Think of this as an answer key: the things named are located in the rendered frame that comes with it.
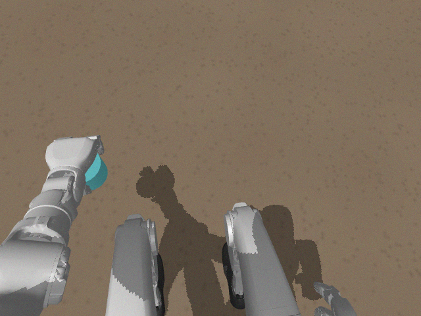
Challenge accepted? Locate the tin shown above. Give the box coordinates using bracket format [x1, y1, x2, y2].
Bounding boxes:
[85, 153, 108, 190]

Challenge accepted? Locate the right robot hand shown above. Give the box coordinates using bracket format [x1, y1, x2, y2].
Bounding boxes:
[314, 282, 357, 316]

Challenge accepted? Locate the right robot foot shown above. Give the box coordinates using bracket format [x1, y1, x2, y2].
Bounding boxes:
[222, 242, 245, 309]

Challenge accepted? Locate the left robot hand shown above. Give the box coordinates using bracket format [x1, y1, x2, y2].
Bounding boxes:
[45, 135, 104, 196]

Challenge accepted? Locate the left robot arm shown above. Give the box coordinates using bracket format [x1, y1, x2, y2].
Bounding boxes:
[0, 166, 86, 316]

